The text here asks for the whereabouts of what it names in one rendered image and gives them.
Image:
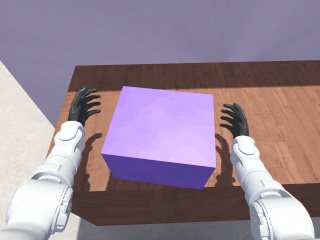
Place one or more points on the carton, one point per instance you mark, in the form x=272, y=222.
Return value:
x=162, y=137

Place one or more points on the pedestal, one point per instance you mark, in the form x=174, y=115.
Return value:
x=281, y=102

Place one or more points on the right robot upper arm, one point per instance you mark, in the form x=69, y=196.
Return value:
x=280, y=219

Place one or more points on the robot right forearm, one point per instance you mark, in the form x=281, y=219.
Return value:
x=253, y=177

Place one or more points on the left robot hand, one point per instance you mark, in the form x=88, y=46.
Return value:
x=79, y=108

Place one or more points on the right robot hand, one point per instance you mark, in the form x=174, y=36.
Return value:
x=239, y=122

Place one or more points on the robot left forearm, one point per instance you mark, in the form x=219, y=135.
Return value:
x=63, y=162

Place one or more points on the left robot upper arm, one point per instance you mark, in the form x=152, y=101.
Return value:
x=41, y=208

